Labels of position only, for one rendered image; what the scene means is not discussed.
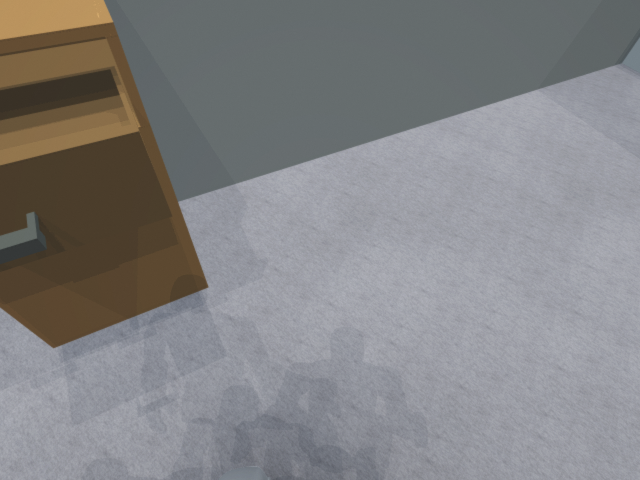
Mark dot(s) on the drawer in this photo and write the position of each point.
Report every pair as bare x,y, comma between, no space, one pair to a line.
71,151

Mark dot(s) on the handle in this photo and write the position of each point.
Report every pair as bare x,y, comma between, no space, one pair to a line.
23,242

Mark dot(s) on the cabinet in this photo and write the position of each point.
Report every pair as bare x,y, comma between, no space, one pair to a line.
69,295

